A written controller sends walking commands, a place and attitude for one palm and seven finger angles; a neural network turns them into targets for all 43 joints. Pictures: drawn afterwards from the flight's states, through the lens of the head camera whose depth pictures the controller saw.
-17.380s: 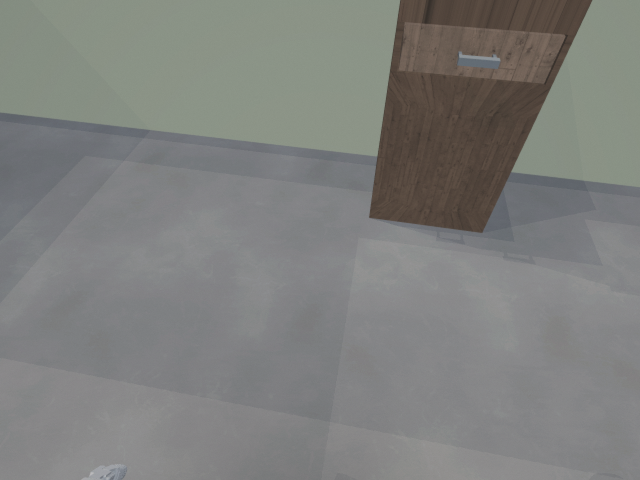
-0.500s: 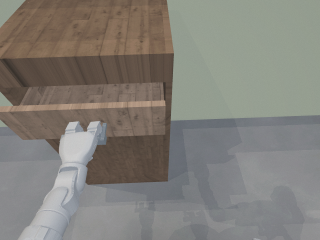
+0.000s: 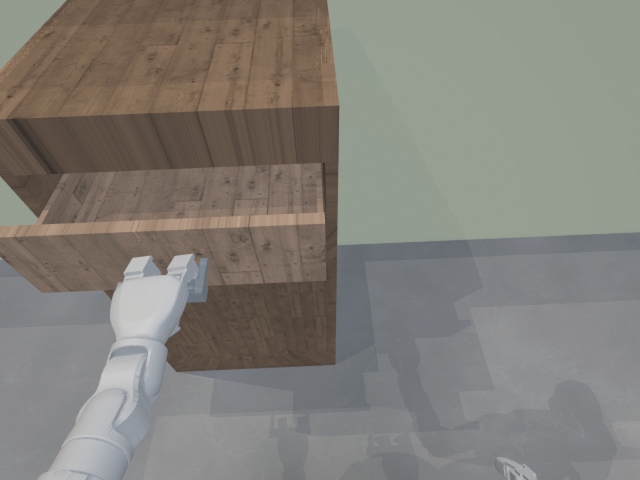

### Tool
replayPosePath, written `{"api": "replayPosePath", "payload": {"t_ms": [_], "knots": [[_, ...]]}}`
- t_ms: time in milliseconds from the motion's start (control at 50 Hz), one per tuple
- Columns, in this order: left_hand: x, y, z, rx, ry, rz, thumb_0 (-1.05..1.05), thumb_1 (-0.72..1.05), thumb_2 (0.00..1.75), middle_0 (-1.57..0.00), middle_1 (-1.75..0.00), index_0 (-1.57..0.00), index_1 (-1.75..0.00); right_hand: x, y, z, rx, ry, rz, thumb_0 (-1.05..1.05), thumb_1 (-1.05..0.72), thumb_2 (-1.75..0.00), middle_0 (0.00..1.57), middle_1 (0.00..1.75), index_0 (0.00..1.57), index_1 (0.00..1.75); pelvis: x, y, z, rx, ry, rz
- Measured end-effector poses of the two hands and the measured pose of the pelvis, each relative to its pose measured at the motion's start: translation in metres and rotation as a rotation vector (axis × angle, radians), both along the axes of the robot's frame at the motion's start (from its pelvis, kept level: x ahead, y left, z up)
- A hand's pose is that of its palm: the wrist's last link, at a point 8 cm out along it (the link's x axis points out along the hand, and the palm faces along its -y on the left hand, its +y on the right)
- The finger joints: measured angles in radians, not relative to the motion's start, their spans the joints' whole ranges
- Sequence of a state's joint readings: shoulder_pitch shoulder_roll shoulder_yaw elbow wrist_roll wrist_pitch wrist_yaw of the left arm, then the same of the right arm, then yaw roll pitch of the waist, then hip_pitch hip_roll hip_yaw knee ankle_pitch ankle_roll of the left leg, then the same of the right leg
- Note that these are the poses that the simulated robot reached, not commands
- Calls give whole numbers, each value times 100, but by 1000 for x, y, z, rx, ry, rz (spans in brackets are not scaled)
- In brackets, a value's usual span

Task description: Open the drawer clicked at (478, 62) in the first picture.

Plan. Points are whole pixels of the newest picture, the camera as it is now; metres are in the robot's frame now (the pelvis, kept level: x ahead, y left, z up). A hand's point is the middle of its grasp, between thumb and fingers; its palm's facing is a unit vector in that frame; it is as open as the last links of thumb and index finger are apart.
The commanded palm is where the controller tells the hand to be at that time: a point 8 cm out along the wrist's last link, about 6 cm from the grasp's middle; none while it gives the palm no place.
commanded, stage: pull the drawer open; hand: left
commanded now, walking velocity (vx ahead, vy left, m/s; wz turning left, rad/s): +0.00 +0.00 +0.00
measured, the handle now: (165, 279) +0.38 +0.23 +0.02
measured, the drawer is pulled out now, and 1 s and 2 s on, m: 0.12 0.30 0.30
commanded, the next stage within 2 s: open the thumb to release the handle in 1.08 s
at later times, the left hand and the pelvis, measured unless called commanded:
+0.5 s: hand (150, 412) +0.21 +0.21 +0.00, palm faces +0.01 -0.12 -0.99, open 5.8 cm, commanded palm +0.17 +0.21 +0.05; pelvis +0.00 +0.00 +0.00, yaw +1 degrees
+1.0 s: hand out of the picture +0.14 +0.21 +0.00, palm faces -0.03 -0.11 -0.99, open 6.0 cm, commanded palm +0.08 +0.21 +0.05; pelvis +0.00 -0.02 -0.02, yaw +0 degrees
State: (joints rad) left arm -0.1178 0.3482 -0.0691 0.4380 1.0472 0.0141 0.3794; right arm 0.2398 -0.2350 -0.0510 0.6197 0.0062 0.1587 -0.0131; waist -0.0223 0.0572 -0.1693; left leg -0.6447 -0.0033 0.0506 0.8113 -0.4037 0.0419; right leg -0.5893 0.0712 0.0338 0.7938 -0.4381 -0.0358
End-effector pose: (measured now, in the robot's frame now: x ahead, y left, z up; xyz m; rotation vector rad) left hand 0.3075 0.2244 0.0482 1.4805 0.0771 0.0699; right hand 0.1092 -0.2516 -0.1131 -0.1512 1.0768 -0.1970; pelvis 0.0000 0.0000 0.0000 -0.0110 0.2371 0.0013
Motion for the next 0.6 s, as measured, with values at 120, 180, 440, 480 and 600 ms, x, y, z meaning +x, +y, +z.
{"api": "replayPosePath", "payload": {"t_ms": [120,180,440,480,600], "knots": [[-30,-2,-1,-7,-13,6,2,72,78,-27,-135,-41,-135,4,-4,2,-6,-7,5,1,-90,-89,20,30,20,30,4,1,1,2,-13,-3],[-44,-3,-1,-15,-14,12,3,72,78,-27,-135,-41,-135,16,-2,5,-3,-41,22,1,-90,-89,20,30,20,30,5,2,1,3,-22,-3],[-105,-7,1,-30,-5,40,3,70,77,-28,-135,-41,-135,96,28,27,54,-266,174,1,-90,-89,20,30,20,30,5,-3,-3,10,-50,6],[-115,-8,2,-33,-2,48,3,69,77,-28,-135,-41,-135,104,33,29,64,-289,201,1,-90,-89,20,30,20,30,5,-4,-4,11,-53,8],[-141,-11,2,-30,9,72,4,69,77,-28,-135,-41,-135,115,42,27,88,-313,267,1,-90,-89,20,30,20,30,2,-8,-9,15,-56,17]]}}
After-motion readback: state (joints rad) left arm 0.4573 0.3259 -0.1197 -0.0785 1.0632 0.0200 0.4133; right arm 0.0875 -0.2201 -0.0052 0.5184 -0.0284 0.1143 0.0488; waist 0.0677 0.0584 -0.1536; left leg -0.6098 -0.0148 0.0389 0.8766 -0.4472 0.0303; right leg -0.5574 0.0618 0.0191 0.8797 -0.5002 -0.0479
